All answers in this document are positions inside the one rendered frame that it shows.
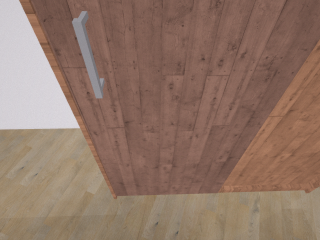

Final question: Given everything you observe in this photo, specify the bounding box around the wardrobe door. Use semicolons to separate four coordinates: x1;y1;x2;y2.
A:
31;0;320;196
222;40;320;186

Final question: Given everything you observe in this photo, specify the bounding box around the handle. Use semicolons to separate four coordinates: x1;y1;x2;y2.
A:
72;11;105;99

